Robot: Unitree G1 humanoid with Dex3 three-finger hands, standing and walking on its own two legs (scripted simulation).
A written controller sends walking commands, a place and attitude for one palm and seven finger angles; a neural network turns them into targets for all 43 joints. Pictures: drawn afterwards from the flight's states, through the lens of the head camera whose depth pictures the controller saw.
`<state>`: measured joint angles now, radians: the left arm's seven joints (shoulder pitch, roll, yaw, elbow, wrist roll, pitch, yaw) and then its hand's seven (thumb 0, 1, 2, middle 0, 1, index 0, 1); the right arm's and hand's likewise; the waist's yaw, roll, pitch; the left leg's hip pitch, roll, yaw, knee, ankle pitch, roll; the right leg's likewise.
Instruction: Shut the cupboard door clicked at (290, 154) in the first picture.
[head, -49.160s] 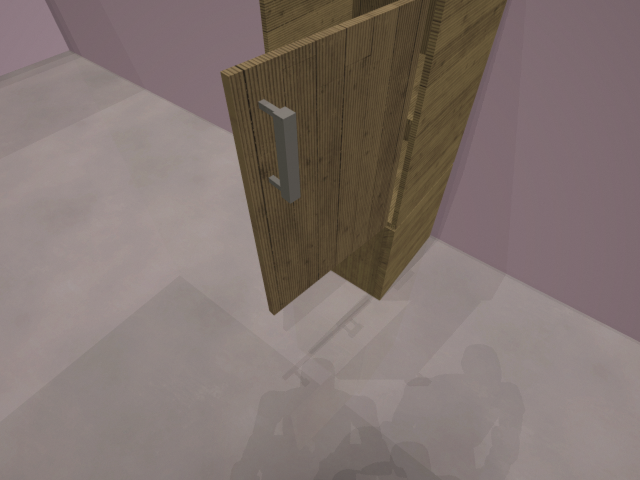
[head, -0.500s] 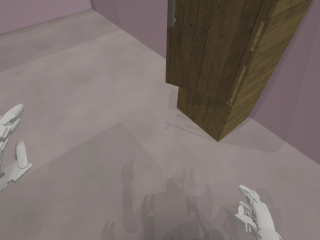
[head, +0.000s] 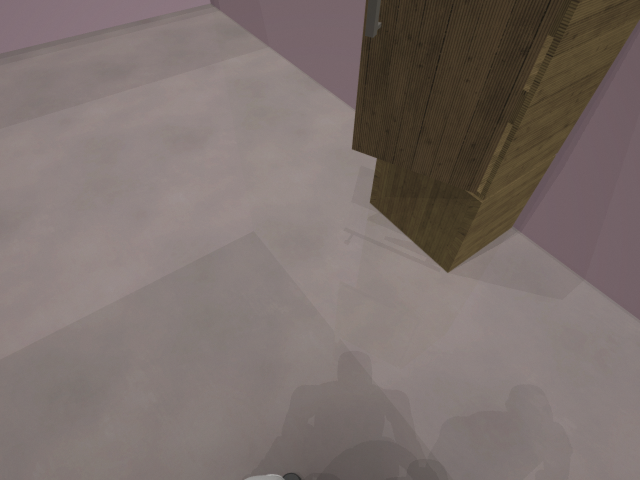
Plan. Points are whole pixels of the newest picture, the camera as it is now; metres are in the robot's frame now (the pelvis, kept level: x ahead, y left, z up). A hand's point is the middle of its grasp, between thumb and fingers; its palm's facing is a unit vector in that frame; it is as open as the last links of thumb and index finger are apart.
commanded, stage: let the arm hang, fingers relaxed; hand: left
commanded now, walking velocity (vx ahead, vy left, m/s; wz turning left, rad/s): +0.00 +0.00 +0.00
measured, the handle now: out of the picture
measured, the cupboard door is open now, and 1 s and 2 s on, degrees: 24 24 24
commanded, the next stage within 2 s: look to check the result in 0.54 s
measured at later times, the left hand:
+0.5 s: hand out of the picture +0.00 +0.18 -0.17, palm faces +0.00 -0.99 -0.17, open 7.3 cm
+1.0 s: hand out of the picture +0.00 +0.17 -0.17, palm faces +0.00 -0.98 -0.17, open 7.3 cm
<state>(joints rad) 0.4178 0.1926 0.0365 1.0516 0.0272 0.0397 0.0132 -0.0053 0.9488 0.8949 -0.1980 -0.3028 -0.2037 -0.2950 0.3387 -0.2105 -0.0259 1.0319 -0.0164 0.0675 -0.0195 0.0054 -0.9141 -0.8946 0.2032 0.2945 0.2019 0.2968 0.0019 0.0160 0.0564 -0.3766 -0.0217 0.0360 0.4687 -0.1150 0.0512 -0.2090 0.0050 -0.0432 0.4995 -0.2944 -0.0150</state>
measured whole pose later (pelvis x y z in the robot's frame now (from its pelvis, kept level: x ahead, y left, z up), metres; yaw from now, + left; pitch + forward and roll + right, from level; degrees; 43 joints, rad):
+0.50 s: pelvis +0.00 +0.01 +0.01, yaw -1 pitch -1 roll +0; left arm 0.29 0.14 0.01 1.13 0.02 0.00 0.02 0.01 0.94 0.90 -0.20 -0.30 -0.20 -0.30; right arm 0.30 -0.14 0.00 1.11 -0.01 0.02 -0.02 0.00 -0.92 -0.89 0.20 0.29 0.20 0.30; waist -0.02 0.00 0.02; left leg -0.26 -0.03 0.03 0.39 -0.12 0.05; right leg -0.15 -0.01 -0.02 0.41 -0.25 0.01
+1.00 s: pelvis +0.02 +0.01 +0.01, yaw -1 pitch -1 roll +0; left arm 0.29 0.14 0.01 1.15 0.01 -0.01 0.03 0.00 0.91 0.90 -0.20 -0.30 -0.20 -0.29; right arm 0.25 -0.16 0.00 1.12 -0.01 0.00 -0.03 0.00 -0.91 -0.89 0.20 0.29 0.20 0.30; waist -0.01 0.00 0.05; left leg -0.23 -0.03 0.04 0.39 -0.15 0.04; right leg -0.11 -0.01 -0.01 0.39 -0.26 0.01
